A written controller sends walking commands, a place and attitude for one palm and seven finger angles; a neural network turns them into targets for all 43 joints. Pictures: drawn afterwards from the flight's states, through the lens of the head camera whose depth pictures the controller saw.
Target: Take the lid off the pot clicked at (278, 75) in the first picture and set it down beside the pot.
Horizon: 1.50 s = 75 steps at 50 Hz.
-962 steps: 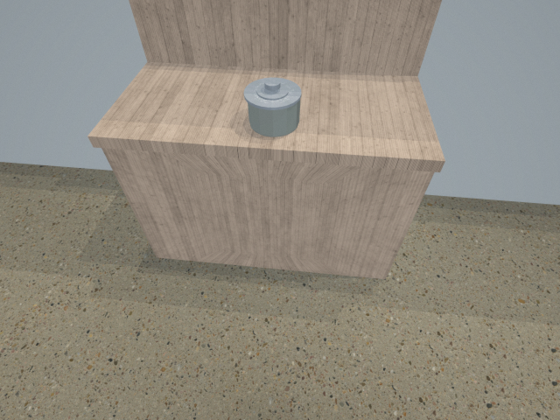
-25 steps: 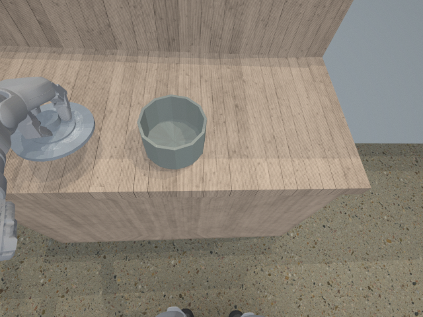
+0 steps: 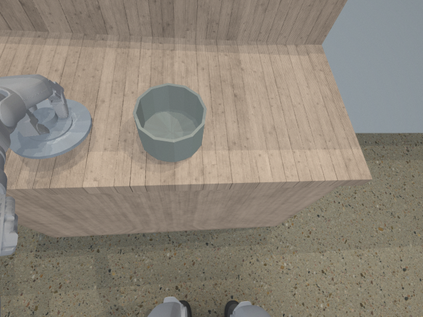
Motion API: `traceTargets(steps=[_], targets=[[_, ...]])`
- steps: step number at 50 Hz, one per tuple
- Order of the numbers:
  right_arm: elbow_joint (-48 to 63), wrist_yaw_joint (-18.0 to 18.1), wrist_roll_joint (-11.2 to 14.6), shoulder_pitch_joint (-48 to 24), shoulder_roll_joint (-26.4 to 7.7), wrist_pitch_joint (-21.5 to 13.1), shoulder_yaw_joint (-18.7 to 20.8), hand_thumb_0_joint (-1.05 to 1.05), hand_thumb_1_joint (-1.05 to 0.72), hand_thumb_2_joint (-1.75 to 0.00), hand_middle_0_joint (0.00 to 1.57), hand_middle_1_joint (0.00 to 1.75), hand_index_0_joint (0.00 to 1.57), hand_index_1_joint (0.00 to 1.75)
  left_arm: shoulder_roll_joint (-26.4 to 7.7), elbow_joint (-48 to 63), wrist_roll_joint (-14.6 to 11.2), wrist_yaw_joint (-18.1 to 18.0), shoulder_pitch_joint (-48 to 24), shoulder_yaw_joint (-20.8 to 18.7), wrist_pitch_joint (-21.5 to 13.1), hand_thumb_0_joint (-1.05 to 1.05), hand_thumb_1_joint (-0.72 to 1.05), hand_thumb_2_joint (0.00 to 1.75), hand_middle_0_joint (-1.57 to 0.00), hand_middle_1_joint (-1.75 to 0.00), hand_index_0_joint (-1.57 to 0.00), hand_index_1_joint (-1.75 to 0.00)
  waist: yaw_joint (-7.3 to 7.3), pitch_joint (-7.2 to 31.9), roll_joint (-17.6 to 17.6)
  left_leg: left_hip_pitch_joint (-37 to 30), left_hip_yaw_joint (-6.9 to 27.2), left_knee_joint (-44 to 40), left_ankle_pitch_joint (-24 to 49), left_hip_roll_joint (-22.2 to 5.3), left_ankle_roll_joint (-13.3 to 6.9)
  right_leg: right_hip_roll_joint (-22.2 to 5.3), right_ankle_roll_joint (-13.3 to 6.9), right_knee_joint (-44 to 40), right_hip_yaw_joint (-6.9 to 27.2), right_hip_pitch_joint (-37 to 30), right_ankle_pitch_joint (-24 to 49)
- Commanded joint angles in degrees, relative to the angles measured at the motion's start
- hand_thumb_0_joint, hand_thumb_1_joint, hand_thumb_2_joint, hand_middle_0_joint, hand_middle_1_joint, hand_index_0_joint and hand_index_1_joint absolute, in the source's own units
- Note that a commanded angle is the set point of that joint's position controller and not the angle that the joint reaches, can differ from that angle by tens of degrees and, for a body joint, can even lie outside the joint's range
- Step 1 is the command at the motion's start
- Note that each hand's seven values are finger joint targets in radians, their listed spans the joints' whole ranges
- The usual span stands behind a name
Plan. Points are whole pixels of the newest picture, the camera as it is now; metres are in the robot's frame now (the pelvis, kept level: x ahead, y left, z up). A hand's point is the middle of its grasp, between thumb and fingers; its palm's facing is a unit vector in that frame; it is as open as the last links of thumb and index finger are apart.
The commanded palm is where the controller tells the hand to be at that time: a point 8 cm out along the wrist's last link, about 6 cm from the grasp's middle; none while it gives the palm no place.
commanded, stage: lower the lid onto the table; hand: left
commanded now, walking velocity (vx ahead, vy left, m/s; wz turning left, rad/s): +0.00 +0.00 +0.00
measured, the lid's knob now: (44, 117) +0.50 +0.31 +0.00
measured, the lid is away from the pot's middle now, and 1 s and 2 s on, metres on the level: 0.25 0.25 0.25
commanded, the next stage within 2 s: open the fingers wide in 0.44 s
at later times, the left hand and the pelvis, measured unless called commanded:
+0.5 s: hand (44, 130) +0.47 +0.30 +0.00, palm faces -0.49 -0.10 -0.87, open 7.0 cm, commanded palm +0.52 +0.29 +0.06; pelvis -0.01 +0.01 -0.01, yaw +0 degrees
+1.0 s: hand (38, 142) +0.44 +0.31 -0.01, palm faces -0.48 -0.10 -0.87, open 7.1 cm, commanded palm +0.49 +0.29 +0.06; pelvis -0.02 +0.01 -0.01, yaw +0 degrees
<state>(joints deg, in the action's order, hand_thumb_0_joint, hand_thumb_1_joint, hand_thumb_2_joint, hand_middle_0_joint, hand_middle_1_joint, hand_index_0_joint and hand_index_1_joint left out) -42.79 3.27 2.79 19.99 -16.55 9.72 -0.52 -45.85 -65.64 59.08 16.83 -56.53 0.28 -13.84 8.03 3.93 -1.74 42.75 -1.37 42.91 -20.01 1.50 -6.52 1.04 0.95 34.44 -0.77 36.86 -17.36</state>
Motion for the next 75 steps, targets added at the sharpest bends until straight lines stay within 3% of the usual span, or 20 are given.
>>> traceTargets(steps=[1, 4, 7, 10, 14, 18, 19, 26, 27, 31, 34, 37, 44, 50, 57, 60, 64, 68, 71, 75], targets=[[1.06, 0.96, -0.68, 10.55, -12.3, 0.33, 3.96, 0.0, -0.9, -0.9, 0.2, 0.3, 0.2, 0.3, -19.23, 14.52, -1.21, -3.52, -30.96, -5.41, -0.06, 0.0, 0.77, 0.86, -0.85, -1.05, -0.86, -1.05, 0.16, 31.45, -11.86, -40.46, 7.61, 0.31, 42.83, -3.63, 5.43, 3.56, -3.69, -0.98, -3.38, 7.49, 12.1], [0.95, 0.56, -1.12, 10.61, -12.03, 0.73, 4.28, 0.0, -0.9, -0.9, 0.2, 0.3, 0.2, 0.3, -18.41, 16.06, -0.88, -3.9, -31.37, -5.5, 0.04, 0.0, 0.77, 0.86, -0.85, -1.05, -0.86, -1.05, -0.16, 33.1, -14.4, -43.56, 8.91, 0.71, 47.28, -4.06, 6.31, 3.77, -3.74, -0.61, -3.41, 9.36, 11.1], [0.96, 0.33, -0.68, 10.53, -11.91, 1.12, 3.97, 0.0, -0.9, -0.9, 0.2, 0.3, 0.2, 0.3, -17.61, 11.08, -1.02, -4.6, -29.94, -5.04, 1.19, 0.0, 0.77, 0.86, -0.85, -1.05, -0.86, -1.05, 0.51, 29.92, -9.1, -36.68, 7.35, 1.01, 38.61, -3.37, 5.09, 3.77, -3.65, -0.51, -3.27, 8.12, 10.67], [0.63, 0.04, -1.01, 10.78, -11.73, 1.24, 4.21, 0.0, -0.9, -0.9, 0.2, 0.3, 0.2, 0.3, -15.91, 13.96, -0.15, -4.78, -32.11, -3.55, 1.11, 0.0, 0.77, 0.86, -0.85, -1.05, -0.86, -1.05, 0.51, 31.83, -13.36, -40.32, 8.37, 1.71, 42.7, -3.79, 6.08, 3.91, -3.84, 0.28, -3.5, 10.65, 10.37], [1.4, 0.08, -1.12, 10.67, -11.75, 1.29, 3.87, 0.0, -0.9, -0.9, 0.2, 0.3, 0.2, 0.3, -19.55, 13.02, -0.13, -5.53, -30.49, -6.75, 1.0, 0.0, 0.77, 0.86, -0.85, -1.05, -0.86, -1.05, 0.02, 32.51, -12.26, -38.29, 8.03, 2.25, 42.18, -3.56, 5.8, 4.0, -3.8, 0.93, -3.26, 9.32, 11.05], [1.36, -0.13, -0.93, 10.3, -11.63, 1.42, 3.6, 0.0, -0.9, -0.9, 0.2, 0.3, 0.2, 0.3, -15.54, 11.75, 0.37, -6.3, -31.66, -3.41, 1.77, 0.0, 0.77, 0.86, -0.85, -1.05, -0.86, -1.05, 1.07, 30.05, -12.6, -36.43, 8.28, 2.48, 39.21, -3.76, 5.77, 3.98, -3.89, 1.63, -3.61, 12.4, 9.14], [1.43, -0.07, -1.15, 10.65, -11.9, 1.53, 3.74, 0.0, -0.9, -0.9, 0.2, 0.3, 0.2, 0.3, -18.47, 12.79, 0.69, -6.59, -31.72, -5.67, 1.65, 0.0, 0.77, 0.86, -0.85, -1.05, -0.86, -1.05, 0.48, 31.65, -12.68, -37.09, 8.53, 2.75, 39.1, -3.84, 5.86, 4.06, -3.9, 1.86, -3.55, 11.76, 8.88], [1.69, 0.17, -1.07, 10.81, -11.75, 1.62, 3.62, 0.0, -0.9, -0.9, 0.2, 0.3, 0.2, 0.3, -17.4, 11.94, 1.05, -6.66, -32.03, -4.63, 1.94, 0.0, 0.77, 0.86, -0.85, -1.05, -0.86, -1.05, 1.25, 32.3, -12.99, -35.65, 9.16, 3.96, 36.33, -3.93, 6.01, 4.15, -3.92, 3.34, -3.92, 14.29, 6.98], [3.91, -0.74, -0.69, 10.5, -10.5, 1.59, 3.98, 0.0, -0.9, -0.9, 0.2, 0.3, 0.2, 0.3, -18.89, 10.02, 0.65, -6.71, -17.95, -9.49, 1.6, 0.0, 0.77, 0.86, -0.85, -1.05, -0.86, -1.05, -3.08, 33.79, -13.27, -36.54, 9.24, 3.56, 40.05, -3.29, 6.99, 4.39, -4.64, 3.88, -4.4, 11.44, 7.37], [3.04, -1.74, -0.86, 9.02, -11.26, 3.33, 4.42, 0.0, -0.9, -0.9, 0.2, 0.3, 0.2, 0.3, -15.63, 15.61, 0.4, -7.43, -26.43, -5.16, 2.48, 0.0, 0.7, 0.82, -0.79, -1.04, -0.8, -1.04, -0.23, 32.87, -11.09, -35.24, 8.63, 3.43, 36.35, -3.48, 6.2, 4.44, -4.0, 2.75, -3.4, 11.51, 8.3], [3.0, -1.34, -0.45, 9.25, -11.34, 2.95, 4.04, 0.0, -0.9, -0.9, 0.2, 0.3, 0.2, 0.3, -18.65, 14.19, 0.49, -8.0, -25.12, -7.32, 2.49, 0.0, 0.65, 0.79, -0.75, -1.04, -0.76, -1.04, -0.9, 31.3, -12.48, -35.78, 9.31, 2.84, 35.87, -3.48, 6.61, 4.4, -4.31, 3.16, -3.8, 12.48, 6.7], [2.6, -1.22, 0.12, 8.58, -11.33, 2.66, 3.69, 0.0, -0.9, -0.9, 0.2, 0.3, 0.2, 0.3, -14.16, 11.29, -0.23, -7.64, -26.08, -3.24, 3.23, 0.0, 0.59, 0.77, -0.71, -1.03, -0.72, -1.03, 0.62, 26.48, -10.07, -31.43, 8.24, 2.07, 27.09, -3.23, 5.26, 4.23, -4.14, 2.4, -3.64, 13.15, 4.45], [2.96, -0.56, -0.24, 9.06, -11.21, 1.69, 3.83, 0.0, -0.9, -0.9, 0.2, 0.3, 0.2, 0.3, -16.15, 14.74, -0.37, -6.8, -26.38, -5.06, 1.81, 0.0, 0.47, 0.71, -0.61, -1.01, -0.62, -1.01, -0.25, 31.53, -11.84, -35.99, 9.6, 2.72, 32.21, -3.46, 6.0, 4.14, -4.19, 3.23, -3.66, 13.04, 5.53], [2.55, -0.64, -0.07, 8.42, -10.98, 1.7, 3.78, 0.0, -0.9, -0.9, 0.2, 0.3, 0.2, 0.3, -12.21, 11.73, -0.58, -7.2, -25.33, -2.43, 2.17, 0.0, 0.36, 0.64, -0.53, -1.0, -0.54, -1.0, 0.47, 27.53, -10.65, -33.98, 9.25, 2.82, 30.98, -3.51, 6.01, 4.2, -4.11, 3.14, -3.91, 14.8, 4.72], [3.13, -1.23, 0.04, 8.61, -11.22, 2.08, 3.79, 0.0, -0.9, -0.9, 0.2, 0.3, 0.2, 0.3, -14.57, 10.81, -0.1, -6.96, -23.27, -4.23, 2.96, 0.0, 0.23, 0.6, -0.44, -0.97, -0.44, -0.97, -0.52, 29.11, -10.25, -32.38, 8.49, 3.32, 31.34, -3.04, 6.03, 4.32, -4.37, 3.51, -3.67, 12.67, 6.09], [2.47, -1.6, 0.1, 8.6, -11.23, 2.41, 3.95, 0.0, -0.9, -0.9, 0.2, 0.3, 0.2, 0.3, -9.26, 8.58, -0.34, -5.85, -24.78, 0.11, 3.54, 0.0, 0.17, 0.59, -0.4, -0.95, -0.41, -0.95, 0.68, 25.72, -10.04, -32.16, 9.46, 3.18, 28.62, -3.54, 6.15, 4.43, -4.22, 3.66, -4.19, 16.88, 3.28], [3.14, -1.42, -0.2, 9.23, -11.15, 2.47, 4.23, 0.0, -0.9, -0.9, 0.2, 0.3, 0.2, 0.3, -13.71, 14.12, -0.45, -5.25, -24.99, -3.73, 2.17, 0.0, 0.09, 0.57, -0.35, -0.93, -0.35, -0.94, -0.73, 32.03, -11.16, -36.4, 10.19, 3.5, 35.92, -3.49, 6.77, 4.5, -4.37, 4.06, -3.83, 14.05, 6.14], [3.18, -1.59, 0.2, 8.61, -11.2, 2.63, 3.63, 0.0, -0.9, -0.9, 0.2, 0.3, 0.2, 0.3, -12.8, 8.85, -0.53, -6.06, -23.06, -3.15, 2.72, 0.0, 0.04, 0.55, -0.31, -0.92, -0.31, -0.92, -0.19, 26.19, -7.62, -30.35, 9.26, 2.79, 28.89, -3.24, 5.85, 4.39, -4.31, 3.85, -3.88, 14.75, 4.2], [3.39, -1.86, -0.1, 8.81, -11.1, 2.86, 4.21, 0.0, -0.9, -0.9, 0.2, 0.3, 0.2, 0.3, -12.54, 13.9, 0.25, -6.78, -26.23, -2.62, 2.96, 0.0, 0.03, 0.55, -0.32, -0.92, -0.32, -0.92, -0.68, 29.62, -11.18, -33.87, 10.06, 2.42, 30.36, -3.46, 6.61, 4.39, -4.5, 3.7, -3.69, 14.52, 4.18], [3.42, -1.8, 0.08, 8.53, -11.06, 2.68, 3.76, 0.0, -0.9, -0.9, 0.2, 0.3, 0.2, 0.3, -13.11, 9.29, 0.08, -7.01, -24.62, -3.01, 3.62, 0.0, 0.03, 0.56, -0.32, -0.92, -0.32, -0.92, -0.18, 27.49, -8.84, -31.13, 9.44, 2.66, 28.12, -3.17, 6.13, 4.41, -4.29, 3.87, -3.81, 14.53, 3.67]])
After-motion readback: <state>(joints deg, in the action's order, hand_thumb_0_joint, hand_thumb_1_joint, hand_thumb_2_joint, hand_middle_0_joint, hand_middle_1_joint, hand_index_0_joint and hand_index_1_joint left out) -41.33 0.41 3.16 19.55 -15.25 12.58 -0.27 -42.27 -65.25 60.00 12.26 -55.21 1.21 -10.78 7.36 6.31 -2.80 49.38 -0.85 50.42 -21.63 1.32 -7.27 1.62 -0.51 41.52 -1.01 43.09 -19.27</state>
